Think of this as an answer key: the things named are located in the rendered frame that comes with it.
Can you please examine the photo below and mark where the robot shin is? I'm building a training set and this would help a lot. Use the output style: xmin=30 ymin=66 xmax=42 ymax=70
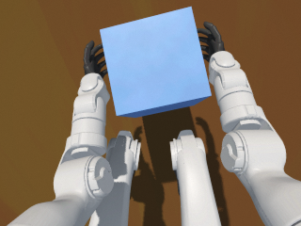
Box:
xmin=105 ymin=130 xmax=134 ymax=157
xmin=176 ymin=129 xmax=206 ymax=180

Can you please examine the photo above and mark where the right robot shin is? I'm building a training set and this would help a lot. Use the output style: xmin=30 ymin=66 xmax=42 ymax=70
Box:
xmin=176 ymin=129 xmax=206 ymax=180

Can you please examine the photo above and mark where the left robot hand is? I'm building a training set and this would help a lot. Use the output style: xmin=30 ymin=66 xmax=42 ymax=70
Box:
xmin=83 ymin=40 xmax=108 ymax=79

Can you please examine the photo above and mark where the left robot shin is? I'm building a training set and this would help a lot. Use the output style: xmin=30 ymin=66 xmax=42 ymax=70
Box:
xmin=105 ymin=130 xmax=134 ymax=157

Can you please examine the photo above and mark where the left robot upper arm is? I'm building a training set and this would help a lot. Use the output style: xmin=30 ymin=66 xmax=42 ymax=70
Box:
xmin=7 ymin=154 xmax=115 ymax=226

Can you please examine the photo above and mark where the robot left forearm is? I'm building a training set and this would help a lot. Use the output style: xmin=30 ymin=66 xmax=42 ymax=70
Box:
xmin=54 ymin=73 xmax=110 ymax=188

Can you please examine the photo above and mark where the right robot hand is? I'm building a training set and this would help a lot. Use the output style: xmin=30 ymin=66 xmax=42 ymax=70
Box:
xmin=197 ymin=21 xmax=226 ymax=63

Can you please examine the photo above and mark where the carton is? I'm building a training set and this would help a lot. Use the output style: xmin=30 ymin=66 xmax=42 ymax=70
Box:
xmin=100 ymin=7 xmax=212 ymax=118

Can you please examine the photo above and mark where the right robot upper arm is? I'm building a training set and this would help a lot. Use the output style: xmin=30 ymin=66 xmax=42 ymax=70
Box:
xmin=220 ymin=129 xmax=301 ymax=226

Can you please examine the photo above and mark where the robot right forearm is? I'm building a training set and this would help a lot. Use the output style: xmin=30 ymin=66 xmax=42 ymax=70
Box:
xmin=208 ymin=51 xmax=287 ymax=165

